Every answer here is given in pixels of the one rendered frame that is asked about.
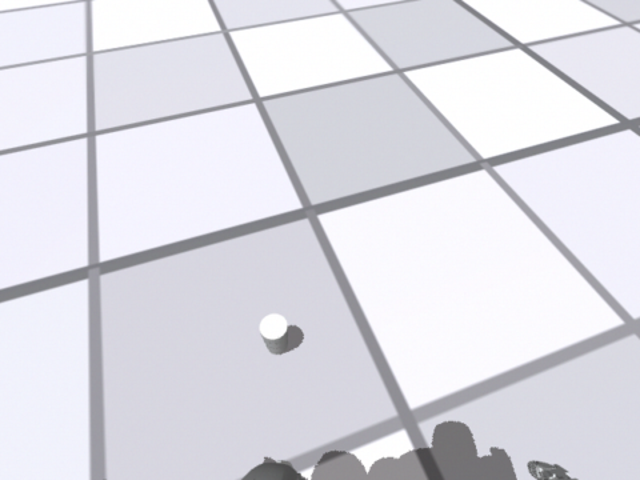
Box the cup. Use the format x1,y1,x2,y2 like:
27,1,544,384
259,314,288,355

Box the right robot hand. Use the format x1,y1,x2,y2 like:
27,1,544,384
527,461,578,480

